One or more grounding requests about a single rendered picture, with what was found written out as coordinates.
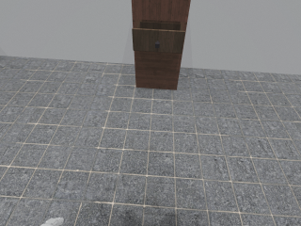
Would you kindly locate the cabinet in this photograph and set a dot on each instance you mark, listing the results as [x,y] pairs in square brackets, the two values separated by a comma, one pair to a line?
[158,70]

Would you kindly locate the handle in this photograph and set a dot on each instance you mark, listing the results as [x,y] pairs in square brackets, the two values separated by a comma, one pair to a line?
[157,44]

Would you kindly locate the drawer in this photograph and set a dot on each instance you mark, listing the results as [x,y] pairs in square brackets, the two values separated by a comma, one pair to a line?
[169,35]

